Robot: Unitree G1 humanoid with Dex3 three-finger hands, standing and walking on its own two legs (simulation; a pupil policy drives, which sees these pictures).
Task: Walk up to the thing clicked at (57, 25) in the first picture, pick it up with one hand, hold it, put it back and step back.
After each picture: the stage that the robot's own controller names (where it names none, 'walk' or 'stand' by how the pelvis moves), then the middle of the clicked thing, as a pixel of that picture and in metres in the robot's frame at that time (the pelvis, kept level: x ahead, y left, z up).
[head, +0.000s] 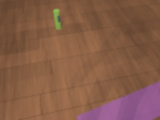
stand; (57, 19) +1.62 +0.35 -0.65
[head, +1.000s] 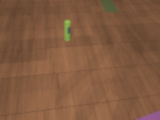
walk; (67, 30) +1.51 +0.18 -0.63
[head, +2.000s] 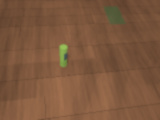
walk; (63, 56) +0.99 +0.14 -0.65
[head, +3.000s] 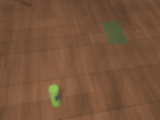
walk; (55, 96) +0.59 +0.20 -0.64
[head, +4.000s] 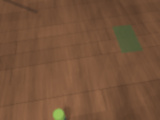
stand; (61, 119) +0.39 +0.20 -0.63
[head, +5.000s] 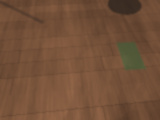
stand; out of the picture +0.33 +0.17 -0.66
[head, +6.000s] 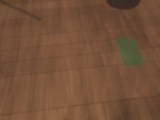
stand; out of the picture +0.33 +0.18 -0.65
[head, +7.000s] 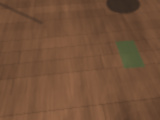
stand; out of the picture +0.35 +0.18 -0.66
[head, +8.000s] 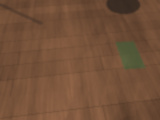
stand; out of the picture +0.33 +0.18 -0.66
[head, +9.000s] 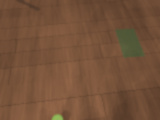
go down; out of the picture +0.34 +0.18 -0.65
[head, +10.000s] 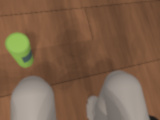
go down; (22, 53) +0.43 +0.20 -0.24
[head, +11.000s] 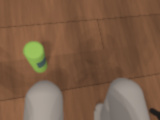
close in; (37, 59) +0.43 +0.18 -0.27
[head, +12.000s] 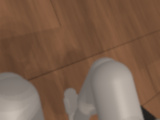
close in; out of the picture +0.42 +0.23 -0.17
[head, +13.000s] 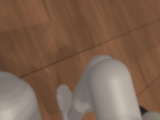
close; out of the picture +0.43 +0.25 -0.16
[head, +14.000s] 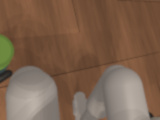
lift; out of the picture +0.34 +0.25 -0.13
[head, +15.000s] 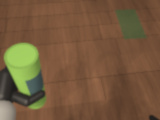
lift; (30, 82) +0.31 +0.17 +0.05
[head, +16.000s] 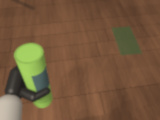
hold; (37, 80) +0.33 +0.16 +0.05
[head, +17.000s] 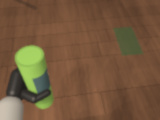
hold; (38, 82) +0.32 +0.16 +0.04
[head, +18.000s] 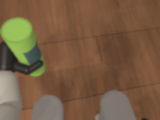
crouch; (28, 53) +0.42 +0.17 -0.04
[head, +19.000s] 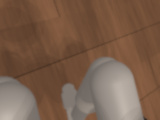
lower; out of the picture +0.44 +0.25 -0.17
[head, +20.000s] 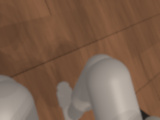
lower; out of the picture +0.44 +0.26 -0.17
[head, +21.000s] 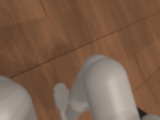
lower; out of the picture +0.44 +0.25 -0.17
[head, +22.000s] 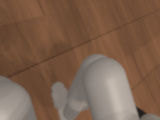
lower; out of the picture +0.44 +0.26 -0.17
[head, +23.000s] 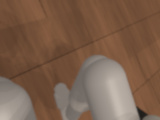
loosen; out of the picture +0.43 +0.24 -0.17
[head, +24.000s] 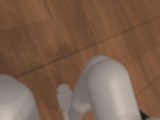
withdraw; out of the picture +0.45 +0.24 -0.17
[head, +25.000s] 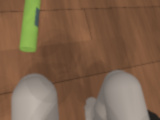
walk; (30, 24) +0.59 +0.20 -0.31
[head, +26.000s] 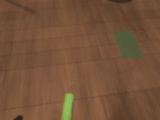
stand; (67, 110) +0.50 +0.11 -0.67
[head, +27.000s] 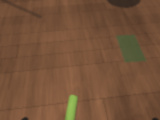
stand; (71, 112) +0.52 +0.10 -0.69
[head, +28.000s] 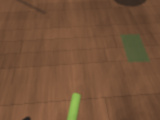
stand; (73, 110) +0.51 +0.09 -0.70
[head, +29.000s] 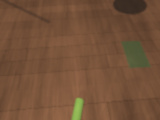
walk; (77, 114) +0.53 +0.09 -0.75
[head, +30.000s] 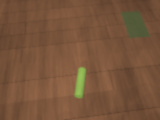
walk; (80, 82) +0.66 +0.06 -0.73
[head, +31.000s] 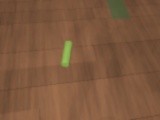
walk; (66, 53) +0.93 +0.12 -0.73
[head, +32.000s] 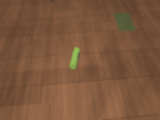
stand; (74, 57) +1.13 +0.15 -0.73
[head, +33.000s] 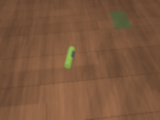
stand; (69, 57) +1.13 +0.18 -0.75
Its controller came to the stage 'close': yes
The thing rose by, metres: 0.70
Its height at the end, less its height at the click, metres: -0.09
